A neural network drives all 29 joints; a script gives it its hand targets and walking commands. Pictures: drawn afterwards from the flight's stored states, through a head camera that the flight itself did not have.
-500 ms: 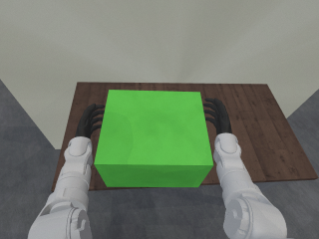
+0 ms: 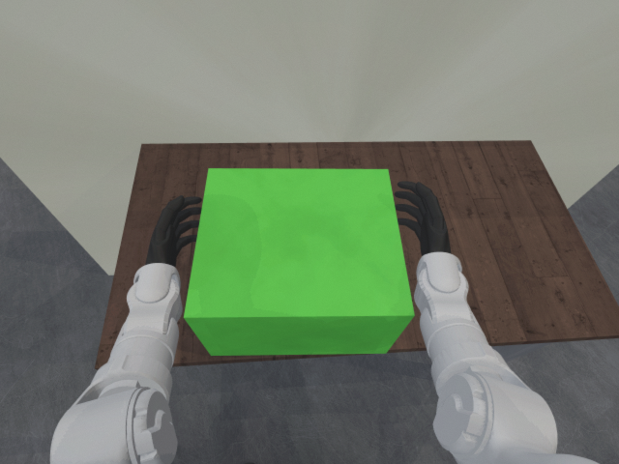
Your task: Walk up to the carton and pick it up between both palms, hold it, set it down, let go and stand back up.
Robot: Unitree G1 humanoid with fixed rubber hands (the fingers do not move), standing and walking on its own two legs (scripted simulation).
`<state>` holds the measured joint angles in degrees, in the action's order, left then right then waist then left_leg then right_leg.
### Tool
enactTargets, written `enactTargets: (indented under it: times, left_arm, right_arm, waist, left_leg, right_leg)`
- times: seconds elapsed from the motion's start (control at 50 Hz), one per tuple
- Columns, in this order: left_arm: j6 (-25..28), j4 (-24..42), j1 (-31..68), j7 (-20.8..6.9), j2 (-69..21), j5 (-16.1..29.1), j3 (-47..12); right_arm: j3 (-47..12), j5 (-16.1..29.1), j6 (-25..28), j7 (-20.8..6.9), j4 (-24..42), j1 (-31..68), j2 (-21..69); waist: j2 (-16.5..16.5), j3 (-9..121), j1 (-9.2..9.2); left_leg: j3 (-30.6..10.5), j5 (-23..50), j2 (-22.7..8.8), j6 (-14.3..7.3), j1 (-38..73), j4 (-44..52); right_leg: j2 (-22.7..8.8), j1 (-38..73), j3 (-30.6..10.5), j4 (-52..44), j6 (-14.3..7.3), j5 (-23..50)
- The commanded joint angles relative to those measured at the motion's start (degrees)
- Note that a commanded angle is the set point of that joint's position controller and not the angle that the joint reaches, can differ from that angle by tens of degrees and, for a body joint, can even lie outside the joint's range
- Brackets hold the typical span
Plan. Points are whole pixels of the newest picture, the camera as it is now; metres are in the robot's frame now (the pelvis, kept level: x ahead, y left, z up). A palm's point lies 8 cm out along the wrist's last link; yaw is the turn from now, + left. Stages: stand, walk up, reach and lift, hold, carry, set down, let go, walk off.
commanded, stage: set down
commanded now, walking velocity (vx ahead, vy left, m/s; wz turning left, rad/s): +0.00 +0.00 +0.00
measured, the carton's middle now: (299, 262) +0.40 +0.04 -0.06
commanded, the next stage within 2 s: none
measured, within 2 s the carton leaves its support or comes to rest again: rests again in 0.06 s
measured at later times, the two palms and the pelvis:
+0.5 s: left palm (166, 257) +0.37 +0.22 -0.01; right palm (431, 253) +0.40 -0.14 +0.01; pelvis -0.01 +0.01 +0.00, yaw -1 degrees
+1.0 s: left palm (167, 259) +0.37 +0.22 -0.01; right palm (431, 253) +0.40 -0.14 +0.01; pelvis -0.02 +0.01 -0.01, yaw +0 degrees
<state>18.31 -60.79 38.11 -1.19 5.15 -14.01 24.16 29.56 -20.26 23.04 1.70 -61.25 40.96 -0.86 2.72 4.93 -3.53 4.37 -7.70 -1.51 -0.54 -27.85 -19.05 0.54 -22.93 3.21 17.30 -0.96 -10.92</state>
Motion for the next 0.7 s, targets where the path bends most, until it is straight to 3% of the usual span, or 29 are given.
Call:
enactTargets:
  times: [0.0,0.06,0.4,0.6,0.68]
  left_arm:
    - [4.88,1.74,32.0,-3.7,-26.85,-2.51,-11.37]
    - [5.5,1.27,32.58,-3.62,-26.72,-2.6,-11.2]
    - [6.91,-2.86,32.87,-2.7,-25.92,-4.44,-8.81]
    - [7.0,-4.49,31.58,-2.85,-25.2,-5.38,-7.66]
    - [7.21,-5.75,30.74,-3.32,-23.99,-5.9,-5.97]
  right_arm:
    - [-16.74,-3.67,2.24,-6.37,-5.12,22.99,32.86]
    - [-16.42,-3.5,2.62,-6.71,-4.76,23.82,32.69]
    - [-10.94,-6.48,2.51,-8.11,-6.18,24.6,29.78]
    - [-9.43,-7.21,2.41,-8.37,-7.49,23.77,28.94]
    - [-9.89,-7.22,2.23,-8.48,-6.87,24.11,29.53]
  waist:
    - [-1.96,32.13,-1.25]
    - [-2.62,32.98,-1.9]
    - [-1.79,32.08,-1.7]
    - [-1.27,30.11,-0.91]
    - [-0.11,27.91,-1.5]
  left_leg:
    - [1.27,29.14,-0.15,1.32,13.92,-4.52]
    - [1.23,28.52,-0.23,1.6,13.06,-4.18]
    - [1.12,23.63,-0.96,1.39,14.61,-4.81]
    - [0.87,22.57,-0.77,0.94,12.33,-4.93]
    - [1.07,19.47,-0.43,0.0,9.63,-4.32]
  right_leg:
    - [-1.81,15.5,-0.38,4.33,2.69,32.14]
    - [-1.8,15.04,-0.11,4.45,2.55,31.07]
    - [-0.8,5.55,0.6,1.9,0.91,15.07]
    - [-0.99,6.42,0.35,2.53,1.21,15.78]
    - [-1.48,7.72,-0.28,2.88,1.56,15.44]
